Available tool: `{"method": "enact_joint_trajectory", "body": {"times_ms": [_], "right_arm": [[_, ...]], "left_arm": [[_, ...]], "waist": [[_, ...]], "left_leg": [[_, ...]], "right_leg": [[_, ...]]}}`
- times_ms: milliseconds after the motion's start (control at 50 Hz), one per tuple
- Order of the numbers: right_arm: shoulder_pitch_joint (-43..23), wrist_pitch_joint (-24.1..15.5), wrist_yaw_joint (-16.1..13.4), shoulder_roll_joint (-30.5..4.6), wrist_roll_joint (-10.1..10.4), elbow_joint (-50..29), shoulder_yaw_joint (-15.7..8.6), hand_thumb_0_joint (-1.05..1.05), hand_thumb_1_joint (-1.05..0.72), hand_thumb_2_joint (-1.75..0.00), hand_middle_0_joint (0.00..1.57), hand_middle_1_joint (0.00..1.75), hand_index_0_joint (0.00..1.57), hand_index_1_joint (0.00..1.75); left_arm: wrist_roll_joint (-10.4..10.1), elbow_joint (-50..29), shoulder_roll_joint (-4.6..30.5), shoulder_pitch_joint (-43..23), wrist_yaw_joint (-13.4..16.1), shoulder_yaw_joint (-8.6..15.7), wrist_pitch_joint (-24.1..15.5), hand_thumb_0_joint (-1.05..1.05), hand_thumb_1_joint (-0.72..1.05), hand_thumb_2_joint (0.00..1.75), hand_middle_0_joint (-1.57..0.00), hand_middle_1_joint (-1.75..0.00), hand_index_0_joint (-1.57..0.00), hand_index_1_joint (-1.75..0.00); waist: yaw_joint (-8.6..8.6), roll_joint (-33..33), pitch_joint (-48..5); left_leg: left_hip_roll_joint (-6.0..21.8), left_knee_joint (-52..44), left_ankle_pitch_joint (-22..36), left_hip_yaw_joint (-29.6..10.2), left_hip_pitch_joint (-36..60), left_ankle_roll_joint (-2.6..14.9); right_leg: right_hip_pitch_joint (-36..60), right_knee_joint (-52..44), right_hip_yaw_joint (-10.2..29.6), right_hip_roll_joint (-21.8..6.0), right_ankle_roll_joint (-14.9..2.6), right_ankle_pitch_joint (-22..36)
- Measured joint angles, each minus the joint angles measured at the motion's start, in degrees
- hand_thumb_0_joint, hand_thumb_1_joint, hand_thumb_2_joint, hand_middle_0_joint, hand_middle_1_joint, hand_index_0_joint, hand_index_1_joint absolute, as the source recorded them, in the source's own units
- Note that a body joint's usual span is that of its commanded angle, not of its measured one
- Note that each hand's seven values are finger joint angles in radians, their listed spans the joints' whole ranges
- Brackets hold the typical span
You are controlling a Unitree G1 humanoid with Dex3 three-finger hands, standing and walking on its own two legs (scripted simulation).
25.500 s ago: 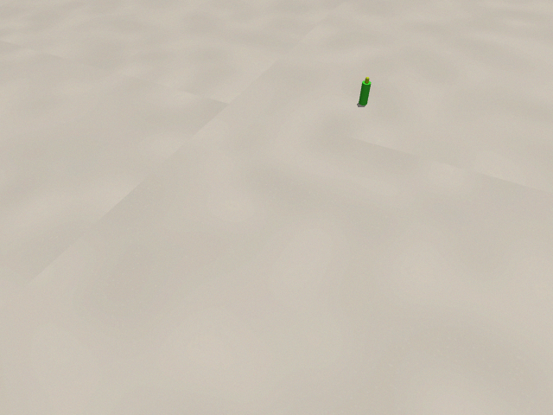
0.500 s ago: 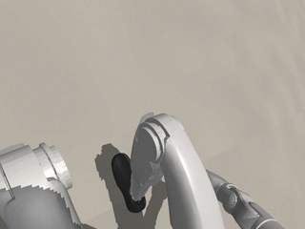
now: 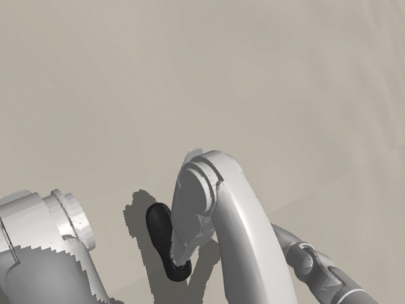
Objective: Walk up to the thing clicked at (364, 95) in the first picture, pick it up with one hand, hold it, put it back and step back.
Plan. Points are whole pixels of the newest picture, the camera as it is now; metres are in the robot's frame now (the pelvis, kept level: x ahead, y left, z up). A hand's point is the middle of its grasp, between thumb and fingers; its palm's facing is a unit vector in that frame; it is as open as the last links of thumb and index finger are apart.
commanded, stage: open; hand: left
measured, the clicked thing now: out of the picture +0.46 +0.31 -0.20
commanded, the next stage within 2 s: withdraw in 0.44 s
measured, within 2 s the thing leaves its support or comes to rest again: neither
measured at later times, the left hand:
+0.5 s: hand out of the picture +0.46 +0.32 -0.17, palm faces +0.42 -0.91 +0.00, open 13.9 cm
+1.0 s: hand out of the picture +0.46 +0.38 -0.08, palm faces +0.41 -0.91 -0.05, open 17.5 cm
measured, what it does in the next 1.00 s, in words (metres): stands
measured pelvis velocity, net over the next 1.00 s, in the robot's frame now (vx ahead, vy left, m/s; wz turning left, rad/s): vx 0.00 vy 0.00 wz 0.03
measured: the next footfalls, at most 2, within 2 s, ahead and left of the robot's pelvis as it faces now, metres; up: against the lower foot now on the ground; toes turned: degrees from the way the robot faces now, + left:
none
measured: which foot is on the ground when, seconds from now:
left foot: down 0.00-1.00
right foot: down 0.00-1.00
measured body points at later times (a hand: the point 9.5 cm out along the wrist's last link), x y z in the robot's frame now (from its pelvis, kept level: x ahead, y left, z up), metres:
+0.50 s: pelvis +0.00 +0.00 +0.00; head +0.24 +0.20 +0.32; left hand +0.43 +0.37 -0.17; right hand +0.17 -0.24 -0.04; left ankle +0.08 +0.13 -0.26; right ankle +0.14 -0.12 -0.26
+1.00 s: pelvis +0.00 +0.00 +0.01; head +0.22 +0.17 +0.36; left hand +0.43 +0.43 -0.08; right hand +0.15 -0.25 -0.04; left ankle +0.08 +0.13 -0.26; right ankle +0.14 -0.12 -0.26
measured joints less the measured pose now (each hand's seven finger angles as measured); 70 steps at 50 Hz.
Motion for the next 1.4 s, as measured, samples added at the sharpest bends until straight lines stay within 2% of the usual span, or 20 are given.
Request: {"method": "enact_joint_trajectory", "body": {"times_ms": [160,260,460,640,700,780,840,880,920,980,1020,1080,1120,1200,1240,1300,1340,1400], "right_arm": [[-0.08,0.02,0.03,-0.11,0.00,-0.01,0.09,-0.01,-0.91,-0.89,0.21,0.30,0.21,0.30],[-0.17,-0.04,-0.01,-0.12,0.03,0.17,0.05,-0.01,-0.91,-0.89,0.21,0.30,0.21,0.30],[-0.12,-0.22,-0.14,-0.02,0.09,0.13,0.04,-0.01,-0.91,-0.89,0.21,0.30,0.21,0.30],[-0.21,0.08,-0.15,0.05,0.03,-0.24,0.25,-0.01,-0.91,-0.90,0.21,0.30,0.21,0.30],[-0.22,0.26,-0.34,0.02,0.15,-0.43,0.21,-0.01,-0.91,-0.90,0.21,0.30,0.21,0.30],[0.27,0.78,-0.62,0.05,0.64,-0.68,-0.52,-0.01,-0.91,-0.90,0.21,0.30,0.21,0.30],[1.49,1.55,-0.91,0.25,1.38,-0.64,-1.82,-0.01,-0.91,-0.90,0.21,0.30,0.21,0.30],[2.78,2.15,-1.14,0.42,2.19,-0.43,-3.03,-0.01,-0.91,-0.90,0.21,0.30,0.21,0.30],[4.29,2.69,-1.34,0.49,3.32,-0.15,-4.27,-0.01,-0.92,-0.90,0.21,0.30,0.21,0.30],[6.30,3.09,-1.62,0.30,5.46,0.20,-5.71,-0.01,-0.91,-0.90,0.21,0.30,0.21,0.30],[7.23,2.94,-1.83,0.15,6.76,0.24,-6.54,-0.01,-0.91,-0.90,0.21,0.30,0.21,0.30],[8.68,3.51,-1.78,1.27,8.90,0.50,-9.54,-0.01,-0.90,-0.90,0.21,0.30,0.21,0.31],[9.66,4.21,-1.63,1.90,10.11,0.50,-11.27,-0.01,-0.91,-0.90,0.21,0.30,0.21,0.31],[11.77,5.72,-1.51,2.76,12.12,0.26,-14.17,-0.01,-0.93,-0.91,0.21,0.30,0.21,0.31],[13.01,6.45,-1.54,3.09,13.07,0.26,-15.72,-0.01,-0.93,-0.91,0.21,0.30,0.21,0.31],[14.85,7.38,-1.75,3.42,14.50,0.71,-18.37,0.00,-0.92,-0.91,0.21,0.30,0.21,0.31],[16.19,7.92,-1.91,3.57,15.54,1.24,-20.40,0.00,-0.92,-0.90,0.21,0.30,0.21,0.31],[17.80,8.44,-2.17,3.83,17.35,1.99,-23.61,0.00,-0.91,-0.90,0.21,0.30,0.21,0.31]], "left_arm": [[-0.12,0.17,-0.01,-0.20,0.15,-0.03,-0.25,0.00,-0.23,0.73,-0.90,-0.90,-0.94,-0.89],[-0.32,0.30,0.08,-0.35,-0.18,-0.08,-0.44,-0.01,-0.22,0.63,-0.82,-0.78,-0.85,-0.77],[-0.79,0.46,0.14,-0.38,-0.66,0.06,-0.23,-0.01,-0.40,0.37,-0.59,-0.49,-0.59,-0.49],[-0.08,0.00,0.12,-0.24,-0.63,0.17,-0.28,-0.01,-0.55,0.21,-0.39,-0.30,-0.39,-0.30],[0.03,-1.58,0.25,0.00,-1.08,1.13,0.17,-0.01,-0.57,0.19,-0.32,-0.25,-0.32,-0.26],[0.21,-5.58,0.43,-0.41,-1.73,3.98,1.76,-0.02,-0.59,0.15,-0.23,-0.19,-0.23,-0.20],[0.50,-9.73,0.76,-0.62,-3.01,5.77,4.25,-0.02,-0.60,0.12,-0.18,-0.15,-0.18,-0.16],[0.42,-12.43,0.92,-0.50,-4.41,5.96,6.44,-0.02,-0.60,0.10,-0.16,-0.12,-0.15,-0.13],[-0.08,-14.00,0.84,-0.28,-5.99,5.16,8.90,-0.02,-0.61,0.08,-0.14,-0.10,-0.13,-0.11],[-1.95,-14.00,0.18,-0.03,-8.42,2.95,12.87,-0.02,-0.61,0.05,-0.11,-0.08,-0.11,-0.08],[-2.85,-14.08,-0.68,-0.04,-9.89,2.55,15.42,-0.02,-0.61,0.04,-0.10,-0.07,-0.10,-0.07],[2.59,-14.20,-0.83,-0.56,-8.85,2.52,20.36,-0.02,-0.59,0.04,-0.09,-0.06,-0.09,-0.06],[4.91,-14.63,-1.21,-0.75,-8.09,2.67,23.69,-0.02,-0.58,0.04,-0.08,-0.06,-0.09,-0.06],[9.09,-18.89,-1.86,0.53,-6.34,4.88,30.20,-0.02,-0.56,0.05,-0.08,-0.06,-0.09,-0.06],[10.16,-21.40,-1.93,1.48,-5.41,5.49,33.04,-0.02,-0.54,0.05,-0.08,-0.07,-0.09,-0.06],[10.75,-25.23,-2.59,4.01,-3.88,5.87,37.09,-0.02,-0.52,0.07,-0.08,-0.07,-0.09,-0.06],[10.53,-28.37,-4.11,6.45,-3.02,5.10,39.80,-0.02,-0.51,0.07,-0.07,-0.07,-0.08,-0.06],[9.89,-35.25,-8.17,11.63,-1.95,2.58,44.07,-0.02,-0.51,0.08,-0.06,-0.06,-0.07,-0.06]], "waist": [[0.00,0.14,0.09],[-0.10,0.25,-0.06],[-0.24,0.19,-0.39],[-0.22,-0.10,-0.15],[-0.12,-0.21,0.09],[0.15,-0.07,0.27],[0.52,0.71,-0.37],[0.83,1.73,-1.34],[1.12,3.08,-2.82],[1.54,5.30,-5.34],[1.83,6.48,-6.53],[2.17,7.50,-8.45],[2.34,8.25,-9.70],[2.89,9.82,-11.78],[3.37,10.71,-12.88],[4.55,12.45,-14.89],[5.80,13.68,-16.75],[8.11,15.30,-19.69]], "left_leg": [[-0.09,-0.20,0.19,-0.08,0.01,-0.17],[-0.07,-0.28,0.22,-0.05,-0.01,-0.22],[0.01,-0.36,-0.08,-0.02,-0.04,-0.04],[-0.10,-0.33,-0.09,-0.11,0.08,0.06],[-0.01,-0.32,0.01,0.02,0.13,0.18],[0.17,-0.46,0.32,0.54,0.04,0.40],[0.34,-0.81,0.50,1.10,-0.19,0.50],[0.38,-1.27,0.62,1.68,-0.41,0.57],[0.39,-1.96,0.79,2.53,-0.71,0.71],[0.53,-3.20,1.10,4.06,-1.21,1.14],[0.64,-3.99,1.36,4.89,-1.41,1.42],[0.98,-5.32,1.85,6.18,-1.80,1.55],[1.03,-6.23,2.26,6.99,-2.14,1.58],[1.08,-8.10,2.83,8.51,-2.49,1.57],[1.08,-9.16,2.98,9.43,-2.46,1.56],[1.13,-11.10,2.96,10.96,-2.13,1.63],[1.19,-12.75,2.84,12.19,-1.72,1.70],[1.29,-15.87,2.65,14.16,-0.32,1.84]], "right_leg": [[-0.07,-0.12,-0.08,-0.07,-0.15,0.16],[-0.19,-0.12,-0.06,-0.07,-0.22,0.20],[-0.10,-0.37,-0.05,0.03,-0.06,-0.03],[0.23,-0.51,-0.13,0.04,0.03,-0.10],[0.23,-0.47,-0.02,0.09,0.12,0.04],[0.06,-0.43,0.36,0.10,0.15,0.28],[-0.33,-0.49,0.74,0.05,0.03,0.39],[-0.63,-0.59,1.11,-0.14,-0.09,0.29],[-1.02,-0.75,1.65,-0.45,-0.22,0.08],[-1.74,-1.13,2.67,-0.86,-0.27,-0.16],[-2.08,-1.48,3.22,-1.04,-0.27,-0.16],[-3.02,-2.02,4.13,-1.20,-0.59,0.15],[-3.64,-2.38,4.69,-1.43,-0.80,0.28],[-4.56,-3.14,5.76,-1.89,-1.14,0.33],[-4.87,-3.55,6.43,-2.17,-1.29,0.16],[-5.09,-4.52,7.56,-2.55,-1.43,-0.30],[-5.14,-5.42,8.50,-2.82,-1.52,-0.71],[-4.56,-7.37,9.99,-3.20,-1.58,-1.31]]}}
